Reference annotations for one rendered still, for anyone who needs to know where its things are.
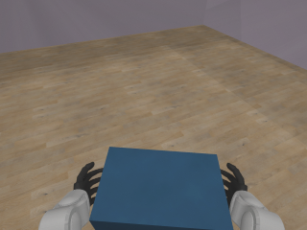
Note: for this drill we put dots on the robot right forearm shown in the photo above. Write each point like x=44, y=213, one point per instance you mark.
x=248, y=213

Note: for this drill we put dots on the left robot hand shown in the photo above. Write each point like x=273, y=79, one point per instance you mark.
x=83, y=182

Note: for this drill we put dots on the carton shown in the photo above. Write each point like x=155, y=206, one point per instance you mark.
x=152, y=189

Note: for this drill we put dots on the right robot hand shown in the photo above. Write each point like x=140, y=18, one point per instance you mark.
x=236, y=183

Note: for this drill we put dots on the robot left forearm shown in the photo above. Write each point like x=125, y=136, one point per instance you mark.
x=71, y=213

